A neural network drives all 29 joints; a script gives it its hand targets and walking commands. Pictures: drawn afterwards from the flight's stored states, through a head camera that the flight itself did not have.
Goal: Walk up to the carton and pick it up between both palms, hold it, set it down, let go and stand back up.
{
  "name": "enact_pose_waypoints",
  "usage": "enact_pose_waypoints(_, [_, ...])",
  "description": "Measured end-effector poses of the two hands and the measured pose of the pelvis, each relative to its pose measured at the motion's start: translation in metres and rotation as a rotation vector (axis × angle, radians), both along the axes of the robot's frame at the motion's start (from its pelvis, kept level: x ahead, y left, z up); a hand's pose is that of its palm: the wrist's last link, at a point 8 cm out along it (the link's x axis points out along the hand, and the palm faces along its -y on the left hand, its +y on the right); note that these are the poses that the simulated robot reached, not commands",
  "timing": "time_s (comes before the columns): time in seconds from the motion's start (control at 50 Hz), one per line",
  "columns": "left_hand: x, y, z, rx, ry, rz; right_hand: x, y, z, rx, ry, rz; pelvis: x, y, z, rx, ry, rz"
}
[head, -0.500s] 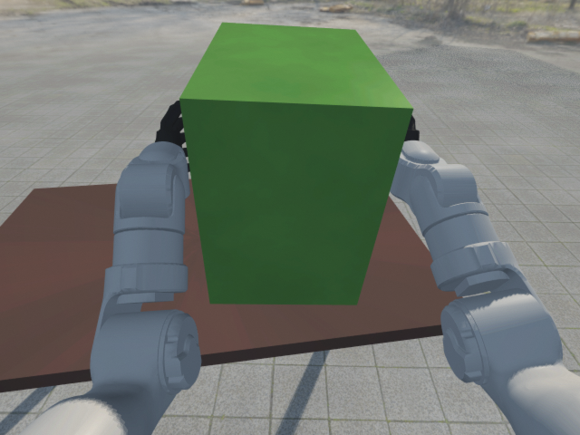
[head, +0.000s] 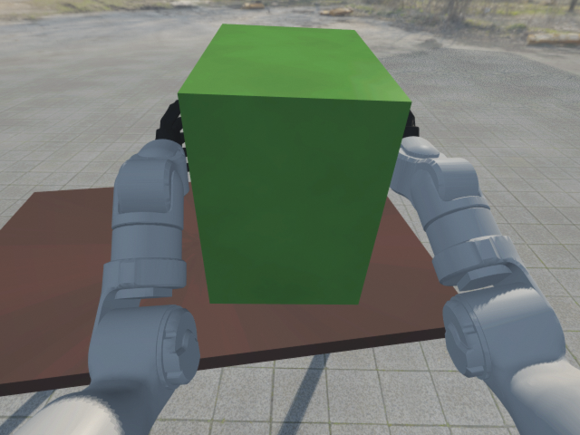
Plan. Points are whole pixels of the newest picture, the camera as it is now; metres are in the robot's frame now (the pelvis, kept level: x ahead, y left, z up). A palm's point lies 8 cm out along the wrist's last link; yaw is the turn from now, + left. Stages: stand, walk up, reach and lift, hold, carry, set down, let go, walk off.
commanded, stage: hold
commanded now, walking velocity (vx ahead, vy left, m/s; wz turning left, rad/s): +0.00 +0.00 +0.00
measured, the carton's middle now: (287, 157) +0.42 +0.01 +0.26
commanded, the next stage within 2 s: none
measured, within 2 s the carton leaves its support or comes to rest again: neither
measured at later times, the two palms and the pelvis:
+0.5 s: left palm (171, 153) +0.36 +0.15 +0.29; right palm (402, 150) +0.36 -0.14 +0.29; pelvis +0.00 +0.00 +0.00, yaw +0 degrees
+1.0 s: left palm (172, 153) +0.36 +0.15 +0.29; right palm (405, 150) +0.36 -0.14 +0.29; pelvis +0.00 +0.00 +0.00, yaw +0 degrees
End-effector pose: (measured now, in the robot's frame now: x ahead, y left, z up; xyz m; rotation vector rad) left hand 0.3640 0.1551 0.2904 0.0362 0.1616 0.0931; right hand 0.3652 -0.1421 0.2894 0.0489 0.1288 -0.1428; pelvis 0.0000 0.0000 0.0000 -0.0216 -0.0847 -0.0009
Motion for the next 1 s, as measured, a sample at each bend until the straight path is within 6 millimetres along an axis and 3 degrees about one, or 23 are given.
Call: enact_pose_waypoints(1.0, [0.0000, -0.0024, 0.0020, -0.005, -0.007, -0.007, -0.0021, -0.0026, 0.0013, 0.007, 0.000, -0.007, 0.0019, 0.0007, 0.0000, 0.001, -0.006, -0.006])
